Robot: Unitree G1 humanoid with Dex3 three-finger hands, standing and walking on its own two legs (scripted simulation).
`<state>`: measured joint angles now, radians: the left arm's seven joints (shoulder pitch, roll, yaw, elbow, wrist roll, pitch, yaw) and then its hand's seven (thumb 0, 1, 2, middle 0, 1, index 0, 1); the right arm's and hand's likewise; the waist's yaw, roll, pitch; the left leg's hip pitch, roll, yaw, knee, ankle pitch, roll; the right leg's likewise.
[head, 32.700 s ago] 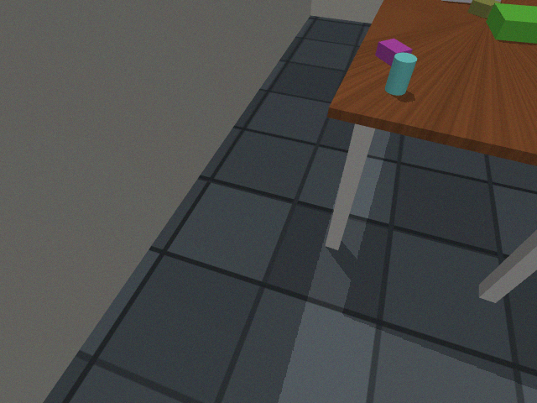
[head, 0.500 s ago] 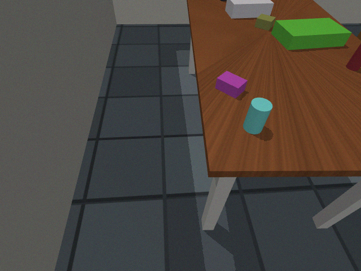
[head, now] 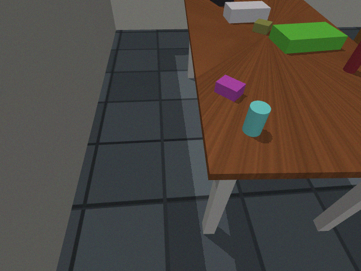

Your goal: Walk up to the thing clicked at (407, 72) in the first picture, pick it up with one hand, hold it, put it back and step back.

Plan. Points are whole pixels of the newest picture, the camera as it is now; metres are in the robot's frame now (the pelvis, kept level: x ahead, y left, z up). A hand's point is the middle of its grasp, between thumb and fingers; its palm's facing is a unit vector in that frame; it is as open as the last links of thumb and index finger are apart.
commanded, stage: stand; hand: right
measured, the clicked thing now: (255, 119) +0.52 -0.22 +0.02
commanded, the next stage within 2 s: none
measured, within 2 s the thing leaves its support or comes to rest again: neither
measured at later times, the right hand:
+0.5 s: hand out of the picture +0.06 -0.26 -0.15, palm faces -0.01 +0.93 -0.36, open 10.4 cm
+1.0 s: hand out of the picture +0.07 -0.25 -0.15, palm faces -0.01 +0.94 -0.35, open 7.4 cm
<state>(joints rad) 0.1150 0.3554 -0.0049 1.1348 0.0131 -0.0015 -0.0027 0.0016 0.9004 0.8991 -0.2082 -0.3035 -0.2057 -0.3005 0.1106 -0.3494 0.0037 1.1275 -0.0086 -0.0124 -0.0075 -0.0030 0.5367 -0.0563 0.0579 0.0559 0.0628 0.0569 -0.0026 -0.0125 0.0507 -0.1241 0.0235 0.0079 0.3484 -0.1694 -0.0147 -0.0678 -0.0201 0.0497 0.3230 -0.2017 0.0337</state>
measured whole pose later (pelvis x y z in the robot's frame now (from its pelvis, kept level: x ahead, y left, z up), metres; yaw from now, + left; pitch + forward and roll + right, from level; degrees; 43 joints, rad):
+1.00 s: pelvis +0.00 +0.00 +0.00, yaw +0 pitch -3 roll +0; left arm 0.14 0.36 0.00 1.12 0.01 -0.01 0.00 0.00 0.90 0.90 -0.21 -0.30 -0.21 -0.30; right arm 0.12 -0.34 -0.01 1.13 -0.01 -0.01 0.00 0.01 -0.90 -0.90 0.20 0.30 0.21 0.30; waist -0.01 -0.01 0.06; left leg -0.13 0.02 0.01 0.35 -0.17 -0.01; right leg -0.07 -0.03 0.05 0.31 -0.20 0.04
